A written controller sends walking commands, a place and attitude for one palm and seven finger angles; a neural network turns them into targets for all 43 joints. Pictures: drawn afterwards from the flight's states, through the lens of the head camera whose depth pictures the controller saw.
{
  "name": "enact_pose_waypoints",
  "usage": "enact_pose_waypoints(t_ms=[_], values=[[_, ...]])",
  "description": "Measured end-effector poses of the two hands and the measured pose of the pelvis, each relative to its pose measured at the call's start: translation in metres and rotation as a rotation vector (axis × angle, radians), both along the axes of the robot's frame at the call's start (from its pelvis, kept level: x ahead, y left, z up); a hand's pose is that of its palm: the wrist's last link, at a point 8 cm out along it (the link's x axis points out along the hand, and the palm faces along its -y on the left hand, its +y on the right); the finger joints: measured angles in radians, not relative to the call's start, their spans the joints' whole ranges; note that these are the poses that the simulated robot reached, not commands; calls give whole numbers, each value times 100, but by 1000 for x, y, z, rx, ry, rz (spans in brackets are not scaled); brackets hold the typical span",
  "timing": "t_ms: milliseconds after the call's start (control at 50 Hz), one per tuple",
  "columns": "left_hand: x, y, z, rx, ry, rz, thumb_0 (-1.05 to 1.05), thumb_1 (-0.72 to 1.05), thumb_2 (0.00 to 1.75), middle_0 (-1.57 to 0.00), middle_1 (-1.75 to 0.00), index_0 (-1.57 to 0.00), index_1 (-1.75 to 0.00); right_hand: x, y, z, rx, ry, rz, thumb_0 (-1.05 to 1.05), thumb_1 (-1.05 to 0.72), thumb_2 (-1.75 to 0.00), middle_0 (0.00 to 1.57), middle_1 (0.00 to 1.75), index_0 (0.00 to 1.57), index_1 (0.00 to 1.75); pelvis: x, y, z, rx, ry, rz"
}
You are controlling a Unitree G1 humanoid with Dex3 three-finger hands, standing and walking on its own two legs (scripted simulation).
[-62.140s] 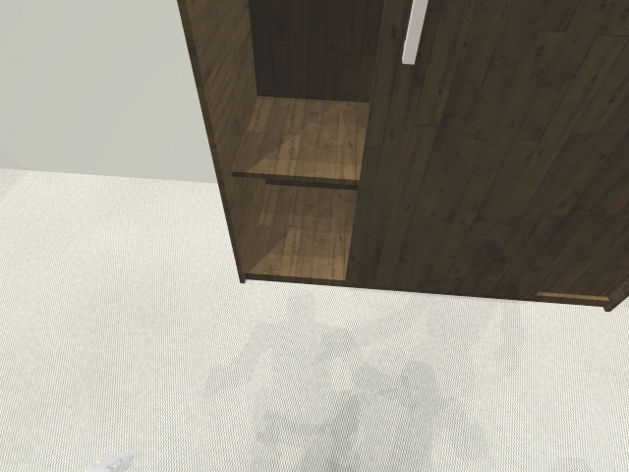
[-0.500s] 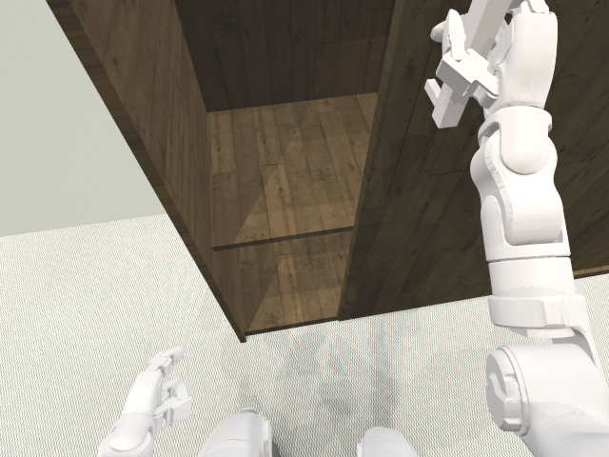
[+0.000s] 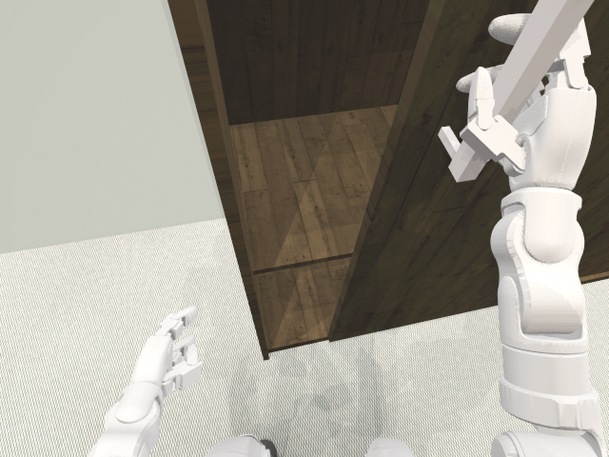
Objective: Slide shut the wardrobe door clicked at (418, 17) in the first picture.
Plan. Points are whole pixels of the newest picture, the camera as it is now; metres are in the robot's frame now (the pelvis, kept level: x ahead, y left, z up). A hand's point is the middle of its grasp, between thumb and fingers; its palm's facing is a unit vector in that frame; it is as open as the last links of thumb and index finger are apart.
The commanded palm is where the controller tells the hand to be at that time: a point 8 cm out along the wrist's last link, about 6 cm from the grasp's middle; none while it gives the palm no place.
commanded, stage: step sideways, sliding the door along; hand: right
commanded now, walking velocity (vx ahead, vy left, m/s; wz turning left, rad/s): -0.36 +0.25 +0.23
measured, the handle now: (491, 87) +0.41 -0.18 +0.25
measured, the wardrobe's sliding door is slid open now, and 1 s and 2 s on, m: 0.19 0.00 0.00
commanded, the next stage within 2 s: stop walking and hold the door there in 1.50 s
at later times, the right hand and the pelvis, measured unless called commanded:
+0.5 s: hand (298, 151) +0.33 +0.00 +0.24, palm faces -0.10 +0.99 -0.11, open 6.5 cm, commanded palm +0.33 -0.04 +0.24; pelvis -0.03 +0.06 +0.01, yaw +8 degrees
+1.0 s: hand (261, 150) +0.33 +0.03 +0.25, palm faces +0.09 +0.99 -0.05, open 6.3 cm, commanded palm +0.30 +0.05 +0.25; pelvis -0.09 +0.15 +0.00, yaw +12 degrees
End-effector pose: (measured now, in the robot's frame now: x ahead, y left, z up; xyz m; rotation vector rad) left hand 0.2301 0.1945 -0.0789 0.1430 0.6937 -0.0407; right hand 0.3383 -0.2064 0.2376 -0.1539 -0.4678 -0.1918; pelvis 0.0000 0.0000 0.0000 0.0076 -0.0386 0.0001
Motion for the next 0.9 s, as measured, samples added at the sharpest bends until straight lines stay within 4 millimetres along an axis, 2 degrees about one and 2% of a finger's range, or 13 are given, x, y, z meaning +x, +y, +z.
enact_pose_waypoints(t_ms=[120,200,300,380,500,600,680,760,900], values=[[2,12,8,14,14,15,1,90,90,-20,-30,-20,-30,-6,37,-1,37,-7,85,-4,-73,-78,46,140,22,127,-1,8,11,-24,50,25],[-3,20,8,20,21,34,1,90,90,-20,-30,-20,-30,-7,62,-3,49,-39,187,-3,-74,-78,46,140,19,125,0,11,4,-8,38,42],[-11,29,0,-23,13,38,1,90,90,-20,-30,-20,-30,-8,95,-4,11,-73,237,-5,-73,-81,46,140,17,130,-1,30,-1,-8,-1,78],[-22,45,-4,-46,29,80,1,90,90,-20,-30,-20,-30,-11,119,-3,-7,-75,268,-7,-72,-84,45,140,17,134,-9,48,-1,-3,-7,80],[-61,79,6,4,60,178,1,90,90,-20,-30,-20,-30,-16,151,-1,-8,-45,322,-3,-69,-80,43,140,21,137,-29,57,9,-48,30,134],[-105,113,3,41,52,293,1,90,90,-20,-30,-20,-30,-20,171,0,-24,-38,360,-3,-66,-73,41,140,21,134,-46,62,-3,-25,15,166],[-142,134,-7,35,104,303,1,90,90,-20,-30,-20,-30,-24,173,2,-17,3,304,-2,-70,-77,42,140,21,135,-60,78,-1,-19,-19,199],[-170,157,-23,15,128,321,1,90,90,-20,-30,-20,-30,-27,177,3,-13,22,228,-1,-72,-81,44,140,19,135,-72,103,-12,-12,-25,219],[-215,192,-16,111,188,352,1,90,90,-20,-30,-20,-30,-32,183,5,58,67,155,0,-72,-83,45,140,23,133,-89,124,-7,-11,-5,185]])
